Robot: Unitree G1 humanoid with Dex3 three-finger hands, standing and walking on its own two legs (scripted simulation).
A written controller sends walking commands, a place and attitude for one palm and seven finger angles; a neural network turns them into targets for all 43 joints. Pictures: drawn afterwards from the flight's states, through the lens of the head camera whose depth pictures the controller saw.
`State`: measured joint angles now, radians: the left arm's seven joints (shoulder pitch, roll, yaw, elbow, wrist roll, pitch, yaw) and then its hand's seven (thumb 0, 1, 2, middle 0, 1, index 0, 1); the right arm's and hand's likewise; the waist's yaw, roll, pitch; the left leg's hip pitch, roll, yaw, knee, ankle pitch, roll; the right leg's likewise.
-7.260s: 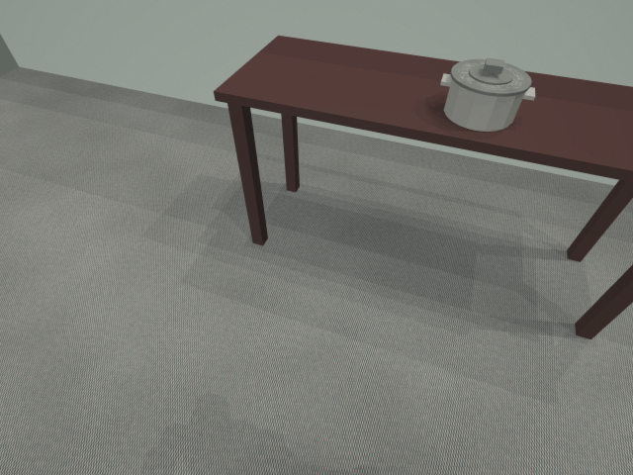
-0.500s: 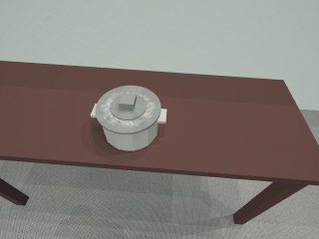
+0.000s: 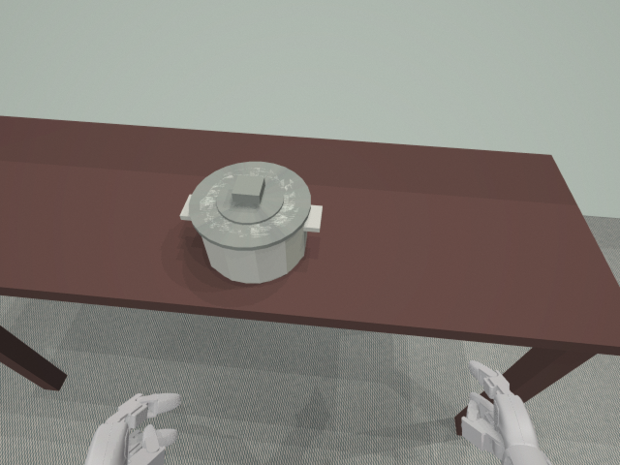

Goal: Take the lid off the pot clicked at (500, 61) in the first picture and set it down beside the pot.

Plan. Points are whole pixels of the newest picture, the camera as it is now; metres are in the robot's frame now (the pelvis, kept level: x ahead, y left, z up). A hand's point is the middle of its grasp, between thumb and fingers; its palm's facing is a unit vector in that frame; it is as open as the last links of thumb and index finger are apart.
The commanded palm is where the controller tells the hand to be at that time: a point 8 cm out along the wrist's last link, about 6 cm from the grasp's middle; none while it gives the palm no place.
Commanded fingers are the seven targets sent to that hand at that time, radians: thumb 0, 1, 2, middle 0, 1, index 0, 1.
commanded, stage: lift the closed hand beside the body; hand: left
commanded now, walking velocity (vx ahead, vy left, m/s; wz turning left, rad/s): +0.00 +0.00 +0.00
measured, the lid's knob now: (249, 189) +0.50 +0.13 +0.06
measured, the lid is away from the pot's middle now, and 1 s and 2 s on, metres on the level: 0.00 0.00 0.00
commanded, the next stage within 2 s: raise the hand higher, near the body in 0.26 s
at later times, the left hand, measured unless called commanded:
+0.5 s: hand (119, 443) +0.15 +0.23 -0.02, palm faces +0.23 -0.89 -0.39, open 3.1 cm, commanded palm +0.10 +0.27 +0.02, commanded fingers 0.00 0.90 0.90 -1.30 -1.50 -1.30 -1.50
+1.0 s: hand (99, 393) +0.18 +0.24 +0.06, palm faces +0.26 -0.88 -0.40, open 3.1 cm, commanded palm +0.14 +0.27 +0.09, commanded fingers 0.00 0.90 0.90 -1.30 -1.50 -1.30 -1.50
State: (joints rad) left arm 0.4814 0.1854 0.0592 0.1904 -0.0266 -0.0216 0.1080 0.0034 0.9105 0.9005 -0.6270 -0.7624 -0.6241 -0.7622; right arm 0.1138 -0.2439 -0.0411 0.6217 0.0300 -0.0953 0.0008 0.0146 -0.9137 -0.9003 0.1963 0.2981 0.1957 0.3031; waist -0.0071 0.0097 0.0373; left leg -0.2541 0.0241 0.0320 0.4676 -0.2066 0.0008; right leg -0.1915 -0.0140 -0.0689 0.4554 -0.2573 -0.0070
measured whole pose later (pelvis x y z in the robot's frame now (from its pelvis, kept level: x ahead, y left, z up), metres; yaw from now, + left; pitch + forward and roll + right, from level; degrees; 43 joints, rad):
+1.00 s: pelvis +0.03 +0.01 +0.00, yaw +0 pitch -1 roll +0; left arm 0.65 0.28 0.17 -0.32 -0.02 -0.06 0.07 0.01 0.89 0.90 -1.30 -1.49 -1.29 -1.49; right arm 0.15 -0.21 0.00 0.60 0.01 -0.09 -0.05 0.01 -0.91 -0.90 0.20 0.30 0.19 0.30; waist 0.08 0.04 0.04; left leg -0.16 0.02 0.04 0.43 -0.24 0.01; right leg -0.09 -0.02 -0.06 0.38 -0.27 0.01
